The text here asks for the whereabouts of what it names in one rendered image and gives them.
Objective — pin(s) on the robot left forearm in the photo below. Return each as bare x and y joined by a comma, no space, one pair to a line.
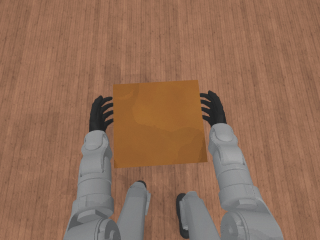
93,200

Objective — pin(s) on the left robot hand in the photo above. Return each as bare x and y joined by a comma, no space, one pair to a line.
97,118

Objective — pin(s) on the carton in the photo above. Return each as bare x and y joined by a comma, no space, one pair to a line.
158,123

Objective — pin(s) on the right robot upper arm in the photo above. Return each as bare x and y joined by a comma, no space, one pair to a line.
249,225

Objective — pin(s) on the right robot hand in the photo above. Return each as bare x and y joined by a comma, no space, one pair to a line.
216,112

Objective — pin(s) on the left robot upper arm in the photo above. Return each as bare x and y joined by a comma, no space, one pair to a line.
99,229

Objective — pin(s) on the robot right thigh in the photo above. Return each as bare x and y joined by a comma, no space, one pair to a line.
195,216

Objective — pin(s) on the robot right forearm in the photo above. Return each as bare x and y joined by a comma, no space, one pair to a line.
237,191

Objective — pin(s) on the right robot shin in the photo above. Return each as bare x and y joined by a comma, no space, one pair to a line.
189,194

